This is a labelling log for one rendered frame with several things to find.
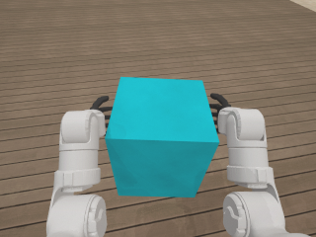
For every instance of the robot left forearm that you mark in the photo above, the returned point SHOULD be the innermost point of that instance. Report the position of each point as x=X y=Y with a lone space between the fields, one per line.
x=79 y=140

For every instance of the carton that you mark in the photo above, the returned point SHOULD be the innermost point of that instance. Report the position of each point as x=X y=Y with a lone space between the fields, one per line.
x=161 y=137

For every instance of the robot left upper arm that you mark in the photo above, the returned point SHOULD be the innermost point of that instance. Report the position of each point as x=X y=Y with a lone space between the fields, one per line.
x=78 y=216

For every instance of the left robot hand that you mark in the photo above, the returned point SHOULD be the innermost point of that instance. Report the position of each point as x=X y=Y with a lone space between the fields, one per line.
x=96 y=105

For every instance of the right robot hand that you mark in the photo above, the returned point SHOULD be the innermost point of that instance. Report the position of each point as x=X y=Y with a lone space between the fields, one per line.
x=224 y=104

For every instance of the robot right upper arm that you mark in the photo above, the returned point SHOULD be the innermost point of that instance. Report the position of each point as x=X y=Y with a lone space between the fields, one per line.
x=254 y=214

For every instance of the robot right forearm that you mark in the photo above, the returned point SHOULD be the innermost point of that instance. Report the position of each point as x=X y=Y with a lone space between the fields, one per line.
x=246 y=137

